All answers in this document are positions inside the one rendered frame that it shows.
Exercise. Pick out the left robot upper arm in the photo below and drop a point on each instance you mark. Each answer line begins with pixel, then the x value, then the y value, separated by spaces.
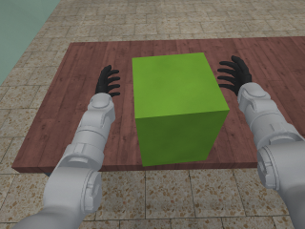
pixel 71 194

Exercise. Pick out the robot right hand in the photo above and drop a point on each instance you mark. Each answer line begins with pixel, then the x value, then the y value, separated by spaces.
pixel 240 74

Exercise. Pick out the right robot upper arm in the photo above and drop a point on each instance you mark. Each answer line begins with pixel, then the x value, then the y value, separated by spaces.
pixel 282 167

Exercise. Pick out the carton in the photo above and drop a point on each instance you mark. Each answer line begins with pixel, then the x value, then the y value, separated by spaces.
pixel 179 108

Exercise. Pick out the table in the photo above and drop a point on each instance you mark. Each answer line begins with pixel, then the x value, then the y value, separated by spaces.
pixel 277 65

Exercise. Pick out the robot left forearm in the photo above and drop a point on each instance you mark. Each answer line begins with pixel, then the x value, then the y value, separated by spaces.
pixel 90 138

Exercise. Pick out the robot left hand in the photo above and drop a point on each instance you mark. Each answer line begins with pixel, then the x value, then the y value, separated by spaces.
pixel 103 82

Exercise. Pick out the robot right forearm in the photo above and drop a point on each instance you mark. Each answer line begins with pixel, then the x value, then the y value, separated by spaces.
pixel 265 121

